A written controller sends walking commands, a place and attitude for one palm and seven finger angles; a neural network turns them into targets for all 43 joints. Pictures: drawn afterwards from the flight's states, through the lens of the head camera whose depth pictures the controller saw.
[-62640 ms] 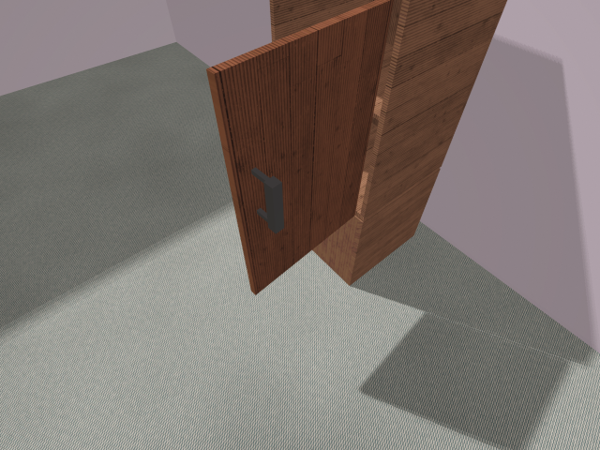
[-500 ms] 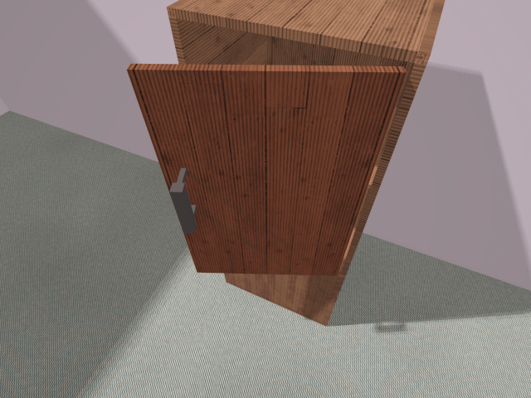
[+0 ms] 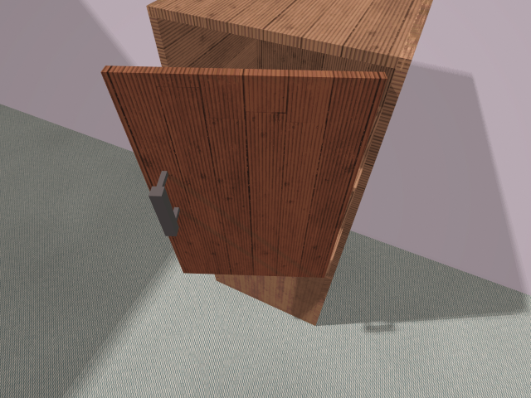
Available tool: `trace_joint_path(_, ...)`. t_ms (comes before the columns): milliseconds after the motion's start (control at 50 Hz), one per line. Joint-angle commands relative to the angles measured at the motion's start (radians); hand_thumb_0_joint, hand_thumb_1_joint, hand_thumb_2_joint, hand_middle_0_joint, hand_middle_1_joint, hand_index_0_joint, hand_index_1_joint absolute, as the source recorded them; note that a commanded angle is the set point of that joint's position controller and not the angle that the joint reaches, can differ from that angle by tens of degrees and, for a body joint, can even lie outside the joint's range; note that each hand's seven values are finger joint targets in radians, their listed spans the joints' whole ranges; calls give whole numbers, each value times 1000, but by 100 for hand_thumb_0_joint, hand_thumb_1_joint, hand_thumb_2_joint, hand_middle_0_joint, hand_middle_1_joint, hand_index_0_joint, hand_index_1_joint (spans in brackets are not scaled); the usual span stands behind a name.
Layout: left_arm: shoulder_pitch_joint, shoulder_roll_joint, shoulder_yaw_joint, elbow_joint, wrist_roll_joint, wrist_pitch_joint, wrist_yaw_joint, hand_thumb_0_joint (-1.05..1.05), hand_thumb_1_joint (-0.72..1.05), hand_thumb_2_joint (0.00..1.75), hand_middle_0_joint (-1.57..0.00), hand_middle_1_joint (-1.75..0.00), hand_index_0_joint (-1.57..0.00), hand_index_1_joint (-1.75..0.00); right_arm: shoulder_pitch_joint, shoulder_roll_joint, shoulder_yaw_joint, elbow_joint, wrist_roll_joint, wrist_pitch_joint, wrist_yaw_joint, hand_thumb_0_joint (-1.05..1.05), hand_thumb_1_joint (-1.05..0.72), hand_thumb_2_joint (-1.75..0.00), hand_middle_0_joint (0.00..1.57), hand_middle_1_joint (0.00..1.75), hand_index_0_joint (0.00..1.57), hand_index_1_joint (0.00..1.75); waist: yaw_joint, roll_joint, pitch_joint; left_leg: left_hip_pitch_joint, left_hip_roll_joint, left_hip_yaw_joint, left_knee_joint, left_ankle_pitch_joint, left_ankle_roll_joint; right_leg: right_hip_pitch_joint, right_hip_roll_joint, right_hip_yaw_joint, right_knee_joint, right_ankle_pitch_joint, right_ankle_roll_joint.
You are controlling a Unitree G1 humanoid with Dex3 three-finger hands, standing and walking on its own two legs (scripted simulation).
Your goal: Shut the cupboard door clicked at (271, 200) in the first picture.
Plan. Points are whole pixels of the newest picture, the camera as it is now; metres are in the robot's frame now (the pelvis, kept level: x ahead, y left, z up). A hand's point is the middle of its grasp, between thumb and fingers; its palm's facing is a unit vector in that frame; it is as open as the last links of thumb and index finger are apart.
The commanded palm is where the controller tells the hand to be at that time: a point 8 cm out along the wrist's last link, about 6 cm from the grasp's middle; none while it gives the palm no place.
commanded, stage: look again from close up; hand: left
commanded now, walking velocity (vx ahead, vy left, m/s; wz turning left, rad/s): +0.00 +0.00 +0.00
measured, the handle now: (167, 204) +0.44 +0.22 +0.00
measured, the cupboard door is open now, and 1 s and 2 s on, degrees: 23 23 23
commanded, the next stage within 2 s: raise the hand and make a fist in 0.20 s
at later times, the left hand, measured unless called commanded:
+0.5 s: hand (140, 343) +0.19 +0.20 -0.01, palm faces +0.25 -0.96 -0.14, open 7.2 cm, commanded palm +0.10 +0.24 -0.06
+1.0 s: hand (158, 390) +0.14 +0.16 -0.04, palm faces -0.12 -0.99 +0.01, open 4.8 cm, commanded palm +0.10 +0.24 -0.04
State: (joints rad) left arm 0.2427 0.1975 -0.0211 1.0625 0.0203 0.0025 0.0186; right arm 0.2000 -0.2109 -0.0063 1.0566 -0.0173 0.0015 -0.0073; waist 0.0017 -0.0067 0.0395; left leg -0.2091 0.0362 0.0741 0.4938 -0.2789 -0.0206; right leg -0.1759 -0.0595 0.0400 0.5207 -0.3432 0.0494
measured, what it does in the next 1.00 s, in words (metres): lowers itself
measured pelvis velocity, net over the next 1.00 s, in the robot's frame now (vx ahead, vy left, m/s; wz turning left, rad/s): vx -0.08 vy -0.01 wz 0.05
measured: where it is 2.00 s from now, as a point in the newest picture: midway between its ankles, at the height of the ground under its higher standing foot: outside the picture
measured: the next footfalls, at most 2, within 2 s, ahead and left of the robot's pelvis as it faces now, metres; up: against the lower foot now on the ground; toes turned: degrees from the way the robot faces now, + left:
none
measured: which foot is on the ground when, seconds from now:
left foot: down 0.00-1.00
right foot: down 0.00-1.00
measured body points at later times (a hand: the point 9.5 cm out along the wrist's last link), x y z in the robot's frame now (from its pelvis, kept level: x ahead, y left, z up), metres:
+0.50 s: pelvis -0.01 -0.01 -0.02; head -0.01 -0.03 +0.43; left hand +0.18 +0.25 +0.00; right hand +0.11 -0.26 -0.13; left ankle -0.01 +0.13 -0.74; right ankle -0.04 -0.14 -0.74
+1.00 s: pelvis -0.08 -0.01 -0.11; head -0.03 +0.00 +0.34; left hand +0.14 +0.22 -0.04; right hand +0.12 -0.21 -0.17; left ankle -0.01 +0.13 -0.74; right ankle -0.04 -0.14 -0.74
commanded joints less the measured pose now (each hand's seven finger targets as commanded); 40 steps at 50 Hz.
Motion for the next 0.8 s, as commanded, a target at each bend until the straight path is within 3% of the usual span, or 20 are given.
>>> trace_joint_path(0, 28, 165, 36, -33, -4, -23, 15, 0, 90, 90, -20, -30, -20, -30, 18, -113, -19, -39, 5, -22, -11, 0, -90, -90, 20, 30, 20, 30, 0, -14, -32, 64, 63, -51, -62, 218, 35, -51, -50, 31, -93, 315, -43)
trace_joint_path(260, 11, 168, 41, -22, -4, -24, 13, 0, 90, 90, -20, -30, -20, -30, 7, -122, -18, -11, 6, -25, -16, 0, -90, -90, 20, 30, 20, 30, 3, -13, -27, 68, 73, -52, -77, 268, 30, -21, -44, 18, -105, 357, -46)
trace_joint_path(280, 108, 132, 41, 3, 2, -37, 56, 0, 90, 90, -20, -30, -20, -30, -23, -126, -29, -79, 16, -25, -11, 0, -90, -90, 20, 30, 20, 30, 14, -25, 5, -3, 88, -13, 148, 312, -1, -43, -103, 85, -121, 665, -21)
trace_joint_path(300, -765, 808, 546, -1622, -126, -349, 62, 0, 90, 90, -20, -30, -20, -30, 113, -265, -57, -274, 22, -228, -121, 0, -90, -90, 20, 30, 20, 30, -103, -17, -385, 369, 33, -34, 232, 466, 35, 14, 3, -61, 168, 670, -39)
trace_joint_path(320, 90, 182, 101, -1099, -140, -228, 59, 0, 90, 90, -22, -32, -22, -32, 22, -171, -4, -306, 100, -306, -151, 0, -90, -90, 20, 30, 20, 30, -16, 413, -455, 351, 5, -88, 125, 641, 32, -135, 58, -131, 347, 396, -29)
trace_joint_path(340, 50, 179, 153, -1160, -179, -188, 104, 0, 90, 90, -24, -34, -24, -34, -6, -147, -4, -286, 78, -337, -128, 0, -90, -90, 20, 30, 20, 30, 16, 332, -438, 309, 37, -110, 81, 749, 4, -152, 65, -153, 264, 167, -42)
trace_joint_path(360, 227, -94, 19, -1019, -166, -85, 79, 0, 90, 90, -25, -36, -25, -36, 2, -98, -31, -292, 62, -348, -83, 0, -90, -90, 20, 30, 20, 30, -29, 260, -272, 161, 30, -101, 1, 682, 24, -238, 59, -148, 162, 110, -28)
trace_joint_path(380, -3, 3, 70, -1192, -178, -123, 62, 0, 90, 90, -27, -38, -27, -38, 17, -143, -68, -357, 63, -361, -61, 0, -90, -90, 20, 30, 20, 30, -38, 147, -161, 35, 21, -82, 72, 481, 13, -221, 49, -136, 101, 217, -32)
trace_joint_path(400, 60, 52, 128, -1133, -174, -160, 35, 0, 90, 90, -29, -40, -29, -40, -2, -145, -81, -386, 48, -373, -60, 0, -90, -90, 20, 30, 20, 30, -37, 82, -113, -81, -15, -65, 127, 327, 17, -245, 43, -138, 82, 264, -30)
trace_joint_path(420, 144, 48, 158, -1012, -176, -207, 8, 0, 90, 90, -31, -42, -31, -42, -19, -135, -77, -393, 38, -376, -56, 0, -90, -90, 20, 30, 20, 30, -32, -59, 2, -206, -36, -72, 157, 211, 17, -312, 46, -146, 88, 225, -26)
trace_joint_path(440, 263, 28, 191, -861, -183, -254, -35, 0, 90, 90, -33, -44, -33, -44, -27, -127, -79, -411, 42, -371, -43, 0, -90, -90, 20, 30, 20, 30, -8, -121, 83, -293, -46, -79, 172, 137, 10, -356, 47, -150, 97, 152, -32)
trace_joint_path(460, 324, -26, 178, -778, -204, -325, -94, 0, 90, 90, -35, -46, -35, -46, -36, -120, -78, -433, 38, -369, -30, 0, -90, -90, 20, 30, 20, 30, 5, -267, 75, -364, -46, -82, 233, 132, 9, -413, 50, -150, 162, 178, -30)
trace_joint_path(500, 412, -17, 238, -747, -253, -483, -234, 0, 90, 90, -38, -50, -38, -50, -46, -126, -100, -467, 25, -360, -13, 0, -90, -90, 20, 30, 20, 30, 51, -372, -57, -471, -52, -70, 349, 123, -1, -432, 39, -120, 295, 298, -20)
trace_joint_path(520, 396, 5, 261, -743, -276, -553, -305, 0, 90, 90, -40, -52, -40, -52, -55, -131, -106, -487, 25, -362, -8, 0, -90, -90, 20, 30, 20, 30, 60, -367, -131, -504, -58, -60, 396, 111, -4, -435, 32, -96, 346, 328, -17)
trace_joint_path(560, 337, 95, 340, -751, -318, -647, -441, 0, 90, 90, -44, -56, -44, -56, -62, -144, -109, -539, 32, -366, 8, 0, -90, -90, 20, 30, 20, 30, 77, -207, -276, -550, -71, -47, 479, 108, -5, -424, 10, -42, 433, 336, -34)
trace_joint_path(600, 238, 185, 405, -888, -341, -660, -489, 0, 90, 90, -47, -60, -47, -60, -77, -147, -112, -598, 34, -362, 2, 0, -90, -90, 20, 30, 20, 30, 100, -4, -400, -566, -77, -19, 537, 67, 10, -450, 9, 5, 458, 175, -45)
trace_joint_path(640, 70, 244, 423, -1091, -366, -662, -477, 0, 90, 90, -51, -64, -51, -64, -71, -138, -104, -634, 34, -363, -9, 0, -90, -90, 20, 30, 20, 30, 87, 139, -451, -570, -61, -24, 578, 0, 21, -532, 24, 33, 458, -38, -52)
trace_joint_path(700, -85, 192, 327, -1374, -385, -697, -430, 0, 90, 90, -57, -70, -57, -70, -66, -136, -85, -659, 34, -378, -32, 0, -90, -90, 20, 30, 20, 30, 19, 176, -479, -535, -35, -58, 615, -102, 39, -644, 47, 34, 447, -219, -55)
trace_joint_path(740, -167, 161, 246, -1465, -377, -693, -404, 0, 90, 90, -60, -74, -60, -74, -54, -148, -71, -646, 32, -383, -56, 0, -90, -90, 20, 30, 20, 30, -37, 109, -422, -568, -20, -87, 629, -178, 50, -714, 66, 16, 461, -285, -56)
trace_joint_path(780, -114, 109, 162, -1415, -360, -640, -403, 0, 90, 90, -64, -78, -64, -78, -40, -157, -64, -644, 41, -382, -76, 0, -90, -90, 20, 30, 20, 30, -59, 72, -337, -616, -17, -98, 621, -253, 51, -737, 72, 8, 447, -345, -54)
